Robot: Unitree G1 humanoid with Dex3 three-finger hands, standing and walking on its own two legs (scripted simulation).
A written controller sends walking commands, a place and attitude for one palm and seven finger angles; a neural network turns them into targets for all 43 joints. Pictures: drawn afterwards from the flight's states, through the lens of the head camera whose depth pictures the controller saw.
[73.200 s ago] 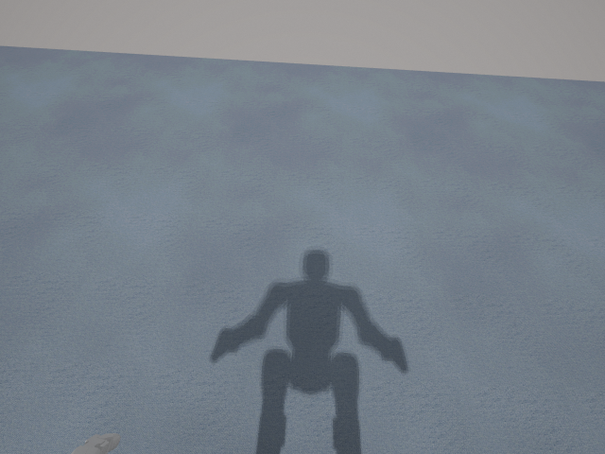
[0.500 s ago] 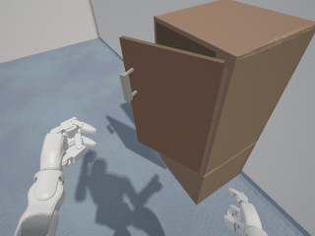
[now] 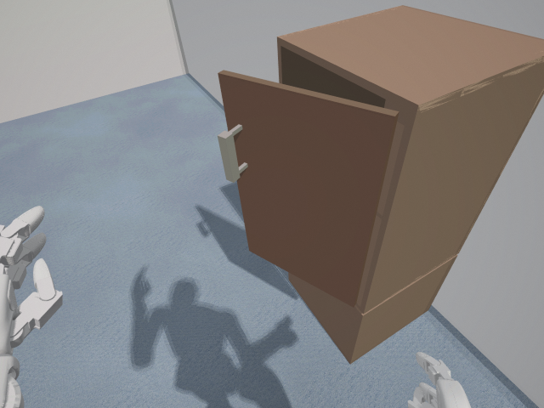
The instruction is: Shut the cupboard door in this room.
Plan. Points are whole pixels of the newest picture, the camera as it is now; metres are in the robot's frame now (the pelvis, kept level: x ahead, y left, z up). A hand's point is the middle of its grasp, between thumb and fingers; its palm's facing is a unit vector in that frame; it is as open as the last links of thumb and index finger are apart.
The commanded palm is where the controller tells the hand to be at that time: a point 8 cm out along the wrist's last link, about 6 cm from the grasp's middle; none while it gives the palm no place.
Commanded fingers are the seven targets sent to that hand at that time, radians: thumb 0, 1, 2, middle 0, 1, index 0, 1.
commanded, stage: draw the hand back to the body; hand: left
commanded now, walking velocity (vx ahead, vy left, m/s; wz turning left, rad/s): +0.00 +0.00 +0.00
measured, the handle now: (235, 153) +0.63 +0.18 +0.04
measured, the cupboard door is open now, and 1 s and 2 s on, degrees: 25 25 25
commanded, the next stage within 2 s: step back with the hand held close in 0.22 s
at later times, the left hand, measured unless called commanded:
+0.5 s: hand (64, 291) +0.19 +0.27 +0.16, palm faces +0.43 -0.78 -0.46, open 7.4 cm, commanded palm +0.13 +0.30 +0.17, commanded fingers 0.00 0.90 0.90 -0.20 -0.30 -0.20 -0.30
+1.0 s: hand (9, 346) +0.12 +0.29 +0.16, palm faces +0.43 -0.76 -0.48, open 7.4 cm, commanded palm +0.07 +0.32 +0.17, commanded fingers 0.00 0.90 0.90 -0.20 -0.30 -0.20 -0.30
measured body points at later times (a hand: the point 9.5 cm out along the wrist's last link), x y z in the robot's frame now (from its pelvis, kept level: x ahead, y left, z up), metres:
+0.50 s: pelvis -0.01 +0.00 +0.00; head -0.02 -0.03 +0.45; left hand +0.16 +0.30 +0.19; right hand +0.18 -0.23 -0.10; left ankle +0.00 +0.11 -0.74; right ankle -0.03 -0.11 -0.74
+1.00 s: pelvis -0.07 +0.02 -0.01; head -0.07 +0.02 +0.44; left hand +0.10 +0.33 +0.18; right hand +0.10 -0.23 -0.09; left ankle +0.00 +0.11 -0.74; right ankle -0.03 -0.11 -0.74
